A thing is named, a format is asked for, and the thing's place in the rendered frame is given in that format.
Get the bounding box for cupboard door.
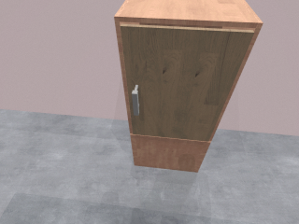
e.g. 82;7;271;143
120;23;254;142

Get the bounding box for handle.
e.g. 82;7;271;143
132;85;139;116

